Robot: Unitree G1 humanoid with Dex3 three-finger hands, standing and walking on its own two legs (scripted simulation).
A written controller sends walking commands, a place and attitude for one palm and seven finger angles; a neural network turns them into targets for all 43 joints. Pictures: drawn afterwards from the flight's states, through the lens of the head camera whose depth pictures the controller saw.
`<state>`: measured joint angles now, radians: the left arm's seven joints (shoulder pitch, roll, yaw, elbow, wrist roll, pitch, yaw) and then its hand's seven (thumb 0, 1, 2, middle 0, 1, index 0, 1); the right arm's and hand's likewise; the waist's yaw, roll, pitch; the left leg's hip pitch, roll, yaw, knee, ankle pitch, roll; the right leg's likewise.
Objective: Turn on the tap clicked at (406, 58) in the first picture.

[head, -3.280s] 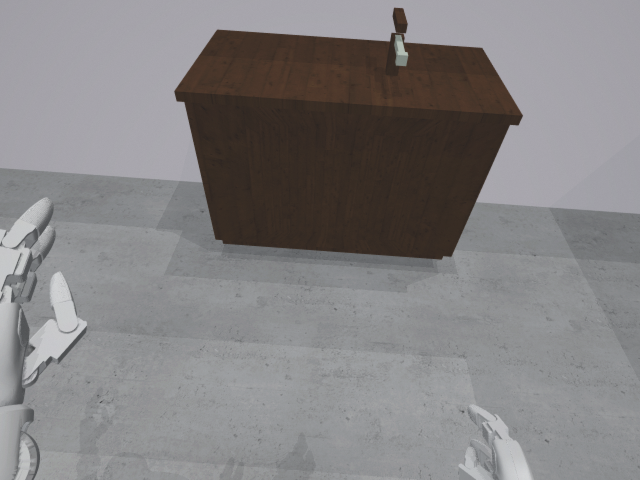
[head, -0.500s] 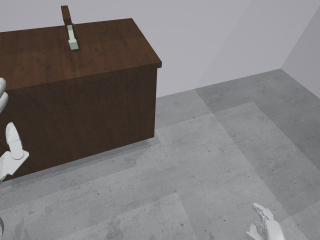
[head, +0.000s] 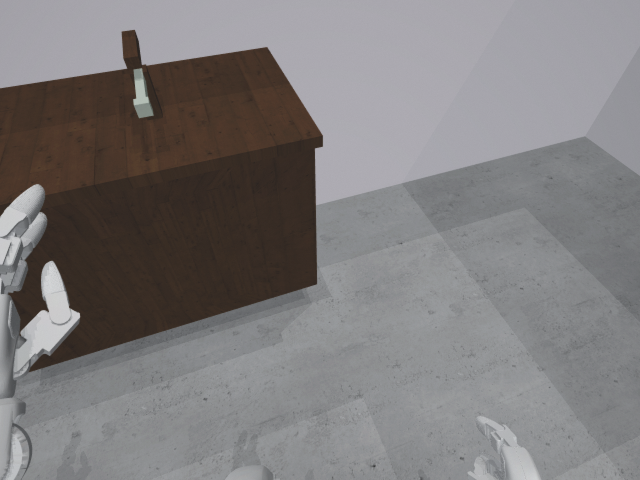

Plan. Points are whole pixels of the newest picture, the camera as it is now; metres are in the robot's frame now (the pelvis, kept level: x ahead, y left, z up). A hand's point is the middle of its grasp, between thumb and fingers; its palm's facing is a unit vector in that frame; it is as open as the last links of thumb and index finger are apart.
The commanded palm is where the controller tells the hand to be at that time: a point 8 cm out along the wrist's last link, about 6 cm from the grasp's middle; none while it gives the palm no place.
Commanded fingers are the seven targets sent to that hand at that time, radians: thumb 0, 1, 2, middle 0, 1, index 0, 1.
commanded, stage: take the last steps up to it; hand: left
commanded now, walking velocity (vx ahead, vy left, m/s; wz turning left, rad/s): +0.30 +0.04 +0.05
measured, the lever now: (143, 107) +0.74 +0.39 +0.07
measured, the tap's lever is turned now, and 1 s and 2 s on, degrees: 0 0 0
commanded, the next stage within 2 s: come to a stop and stand still in 1.14 s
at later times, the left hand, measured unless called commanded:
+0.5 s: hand (125, 225) +0.33 +0.23 +0.17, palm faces +0.39 -0.77 -0.50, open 7.4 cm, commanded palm +0.27 +0.27 +0.18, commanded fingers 0.00 0.90 0.90 -0.20 -0.30 -0.20 -0.30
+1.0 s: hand (138, 141) +0.46 +0.25 +0.19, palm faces +0.43 -0.82 -0.38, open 7.4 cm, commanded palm +0.39 +0.29 +0.18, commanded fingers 0.00 0.90 0.90 -0.20 -0.30 -0.20 -0.30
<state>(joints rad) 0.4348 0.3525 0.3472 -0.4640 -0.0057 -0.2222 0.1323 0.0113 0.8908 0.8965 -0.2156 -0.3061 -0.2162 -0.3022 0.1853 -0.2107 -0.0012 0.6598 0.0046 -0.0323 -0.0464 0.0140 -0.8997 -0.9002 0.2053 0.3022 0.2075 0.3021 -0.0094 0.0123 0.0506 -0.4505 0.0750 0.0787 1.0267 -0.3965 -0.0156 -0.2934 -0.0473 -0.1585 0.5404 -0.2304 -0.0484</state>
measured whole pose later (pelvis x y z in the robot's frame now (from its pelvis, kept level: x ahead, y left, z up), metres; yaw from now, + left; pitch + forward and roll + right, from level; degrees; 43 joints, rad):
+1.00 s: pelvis +0.23 +0.01 +0.00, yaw +1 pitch +0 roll -1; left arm 0.39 0.38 0.38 -0.49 -0.02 -0.22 0.17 0.01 0.89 0.90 -0.21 -0.31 -0.21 -0.30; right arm 0.20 -0.16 -0.01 0.59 0.01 -0.08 -0.05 0.01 -0.90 -0.90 0.20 0.30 0.20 0.30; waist -0.02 -0.02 0.04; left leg -0.25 0.08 0.14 0.54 -0.28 0.01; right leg -0.42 -0.05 -0.08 1.03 -0.48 0.01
